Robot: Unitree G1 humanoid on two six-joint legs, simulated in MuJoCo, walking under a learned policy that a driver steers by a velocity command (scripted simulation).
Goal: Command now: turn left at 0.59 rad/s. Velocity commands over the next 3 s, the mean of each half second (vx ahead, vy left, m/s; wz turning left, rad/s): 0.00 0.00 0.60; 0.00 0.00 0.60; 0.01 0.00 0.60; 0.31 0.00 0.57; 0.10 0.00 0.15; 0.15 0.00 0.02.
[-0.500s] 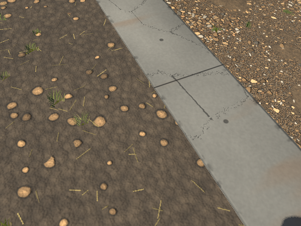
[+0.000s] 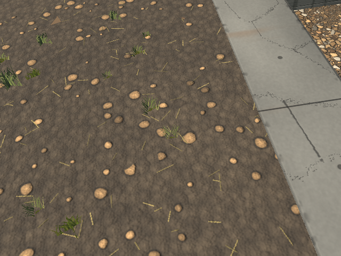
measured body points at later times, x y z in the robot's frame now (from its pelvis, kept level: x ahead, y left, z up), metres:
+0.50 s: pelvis -0.02 +0.04 +0.00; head +0.01 +0.08 +0.44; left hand +0.00 +0.34 -0.14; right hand +0.19 -0.19 -0.10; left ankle -0.04 +0.11 -0.75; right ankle +0.00 -0.11 -0.67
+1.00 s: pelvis -0.01 +0.00 +0.00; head +0.04 -0.01 +0.44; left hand -0.05 +0.31 -0.09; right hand +0.24 -0.18 -0.13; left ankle -0.09 +0.09 -0.68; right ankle +0.05 -0.07 -0.75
